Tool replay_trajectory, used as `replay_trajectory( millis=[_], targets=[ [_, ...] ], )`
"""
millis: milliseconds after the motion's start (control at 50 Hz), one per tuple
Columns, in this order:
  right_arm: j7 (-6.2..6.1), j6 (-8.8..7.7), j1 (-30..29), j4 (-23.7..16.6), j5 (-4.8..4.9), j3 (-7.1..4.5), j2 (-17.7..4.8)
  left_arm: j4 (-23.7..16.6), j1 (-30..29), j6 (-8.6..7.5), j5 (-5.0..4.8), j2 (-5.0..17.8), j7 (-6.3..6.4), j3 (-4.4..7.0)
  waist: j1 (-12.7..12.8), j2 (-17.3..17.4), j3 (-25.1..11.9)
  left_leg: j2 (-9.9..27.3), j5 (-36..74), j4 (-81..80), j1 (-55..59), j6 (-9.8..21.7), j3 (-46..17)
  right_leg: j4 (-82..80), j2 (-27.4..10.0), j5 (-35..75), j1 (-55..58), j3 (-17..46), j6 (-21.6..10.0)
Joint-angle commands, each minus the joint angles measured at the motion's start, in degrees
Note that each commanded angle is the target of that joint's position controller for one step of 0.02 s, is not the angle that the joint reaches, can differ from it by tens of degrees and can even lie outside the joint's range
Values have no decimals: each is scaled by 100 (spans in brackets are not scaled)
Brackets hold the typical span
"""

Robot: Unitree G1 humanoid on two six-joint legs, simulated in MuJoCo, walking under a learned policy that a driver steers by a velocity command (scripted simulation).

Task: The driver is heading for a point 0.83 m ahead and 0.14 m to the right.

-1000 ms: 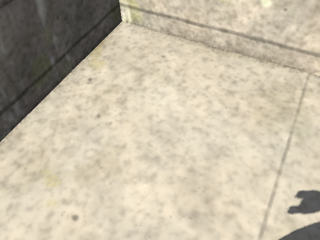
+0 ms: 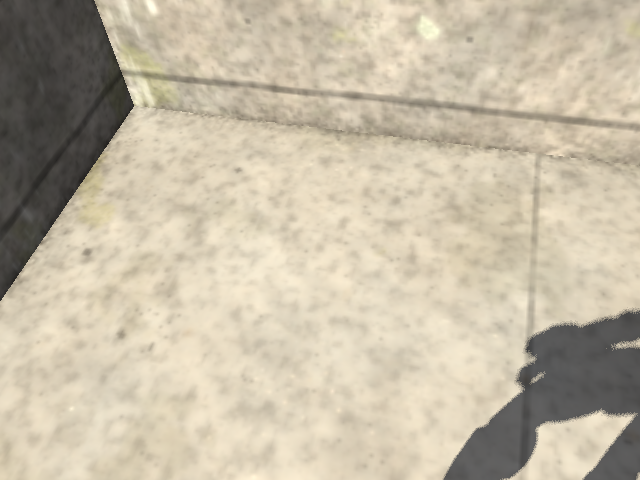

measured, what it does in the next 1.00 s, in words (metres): walks ahead, turning right: left foot, then right foot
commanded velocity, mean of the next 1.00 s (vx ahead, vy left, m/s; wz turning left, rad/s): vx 0.24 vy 0.00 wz -0.37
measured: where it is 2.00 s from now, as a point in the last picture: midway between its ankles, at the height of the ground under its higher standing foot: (473, 384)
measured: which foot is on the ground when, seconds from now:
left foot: up 0.00-0.28, down 0.30-0.78, up 0.80-1.00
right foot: down 0.00-0.30, up 0.32-0.74, down 0.76-1.00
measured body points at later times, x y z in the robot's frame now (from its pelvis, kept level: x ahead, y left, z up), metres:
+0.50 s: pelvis +0.01 +0.04 +0.01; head +0.03 +0.06 +0.45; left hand +0.19 +0.28 -0.12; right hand +0.03 -0.26 -0.09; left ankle +0.02 +0.13 -0.74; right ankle -0.04 -0.09 -0.66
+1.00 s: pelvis +0.15 -0.08 +0.00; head +0.16 -0.10 +0.45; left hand +0.28 +0.15 -0.12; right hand +0.14 -0.36 -0.13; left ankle +0.25 +0.04 -0.67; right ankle +0.07 -0.13 -0.74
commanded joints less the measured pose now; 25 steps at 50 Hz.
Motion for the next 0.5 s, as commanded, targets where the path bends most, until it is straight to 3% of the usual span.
replay_trajectory(
  millis=[20,160,220,260,280,300,320,340,360,380,400,440,500],
  targets=[
    [-21,-25,-92,-399,27,-61,-328,-350,146,-87,-3,883,34,236,84,-758,-497,8,-2,-269,-581,-69,-171,-705,-1359,1774,1138,1613,-869],
    [-78,-79,-247,-642,84,0,-366,-447,136,-11,82,1074,-15,312,214,-881,-476,-223,-352,-1454,202,25,-233,-548,-1291,1443,719,2274,-979],
    [-105,-137,-53,-699,141,16,-408,-502,-91,15,85,1100,-66,332,113,-941,-552,-382,-379,-2074,818,145,-232,-440,-1175,1716,483,2587,-823],
    [-146,-195,313,-652,154,35,-370,-542,-380,36,33,1074,-85,334,-142,-891,-565,-460,105,-3143,1593,245,-192,-282,-939,1509,147,2644,-530],
    [-193,-240,539,-608,117,15,-449,-579,-503,32,-23,983,-67,309,-282,-744,-551,-262,568,-3982,2208,309,-323,-86,-687,899,-276,2531,-235],
    [-250,-265,543,-665,24,-73,-927,-641,-327,6,-51,632,-51,222,-148,194,-554,917,141,-4690,2674,584,-1429,744,-152,-525,-926,1904,140],
    [-223,-237,127,-849,-5,-161,-1416,-659,-85,-4,-16,512,-9,205,-17,1306,-430,2086,-375,-5128,2637,1154,-2949,1954,879,-2047,-1905,564,318],
    [-161,-222,211,-832,-106,-152,-1233,-651,-209,3,233,1002,-15,296,-55,902,-287,2267,-688,-5036,2039,1493,-2863,2910,276,-1935,-1839,582,318],
    [-120,-237,6,-865,-72,-42,-834,-570,-231,0,232,1063,-79,338,59,607,-114,1908,-1207,-5094,1875,1404,-2495,3242,155,-1522,-1841,629,289],
    [-97,-254,-184,-883,-31,2,-684,-462,-111,16,228,1003,-158,334,146,570,99,1537,-1223,-5170,1834,1209,-1996,3519,122,-1155,-1937,544,342],
    [-107,-283,-264,-906,-10,7,-681,-391,-4,34,224,977,-245,333,189,711,50,1304,-1094,-5184,2066,1077,-1645,3759,83,-889,-2061,440,403],
    [-95,-366,71,-833,2,1,-667,-353,-79,27,196,849,-359,273,-14,576,5,1190,-735,-5200,2434,1091,-1290,3891,14,-668,-2287,353,504],
    [-25,-519,663,-559,3,-51,-715,-413,-439,-28,187,666,-397,199,-257,439,102,1270,-533,-5263,2948,1154,-1165,3402,24,-445,-2576,474,574]
  ],
)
